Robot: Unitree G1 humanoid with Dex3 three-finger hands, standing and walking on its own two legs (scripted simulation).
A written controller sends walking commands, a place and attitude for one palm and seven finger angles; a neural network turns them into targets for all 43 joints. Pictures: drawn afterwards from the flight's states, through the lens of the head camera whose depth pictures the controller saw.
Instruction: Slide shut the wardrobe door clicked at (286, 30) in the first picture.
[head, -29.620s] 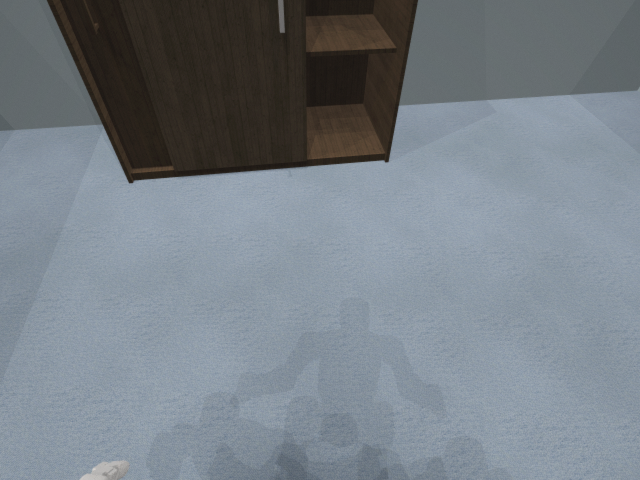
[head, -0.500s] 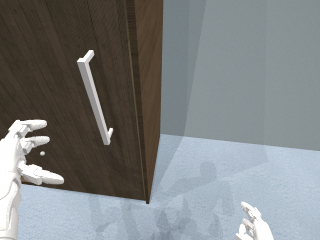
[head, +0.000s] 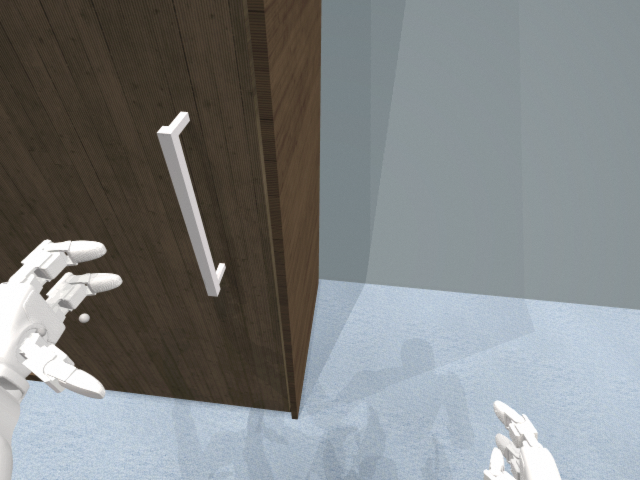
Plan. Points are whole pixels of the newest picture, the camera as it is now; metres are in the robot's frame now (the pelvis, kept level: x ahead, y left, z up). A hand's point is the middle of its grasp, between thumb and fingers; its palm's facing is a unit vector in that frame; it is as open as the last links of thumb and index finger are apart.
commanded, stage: draw the hand back to the body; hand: left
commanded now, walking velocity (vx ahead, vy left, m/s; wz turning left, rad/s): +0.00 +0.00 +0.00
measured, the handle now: (199, 217) +0.45 +0.25 +0.09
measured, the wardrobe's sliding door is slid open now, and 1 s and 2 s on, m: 0.00 0.00 0.00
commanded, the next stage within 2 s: step back with the hand held close in 1.12 s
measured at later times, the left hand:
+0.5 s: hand (82, 303) +0.23 +0.28 +0.16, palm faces +0.46 -0.81 -0.37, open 11.2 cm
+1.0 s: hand (98, 305) +0.22 +0.25 +0.17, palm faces +0.44 -0.81 -0.38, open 7.5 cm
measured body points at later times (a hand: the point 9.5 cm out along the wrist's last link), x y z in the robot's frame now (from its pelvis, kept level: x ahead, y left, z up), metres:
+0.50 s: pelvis +0.02 +0.00 +0.02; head +0.00 -0.01 +0.47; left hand +0.20 +0.32 +0.18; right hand +0.20 -0.21 -0.07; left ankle +0.04 +0.09 -0.73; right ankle +0.00 -0.10 -0.73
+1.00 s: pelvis +0.03 -0.01 +0.02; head +0.00 -0.03 +0.47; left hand +0.19 +0.29 +0.19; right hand +0.22 -0.23 -0.07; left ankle +0.04 +0.09 -0.73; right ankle +0.00 -0.10 -0.73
